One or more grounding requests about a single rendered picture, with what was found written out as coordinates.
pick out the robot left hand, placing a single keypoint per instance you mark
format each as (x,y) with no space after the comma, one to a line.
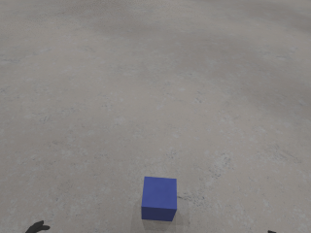
(37,226)

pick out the carton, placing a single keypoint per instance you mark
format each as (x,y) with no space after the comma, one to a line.
(159,199)

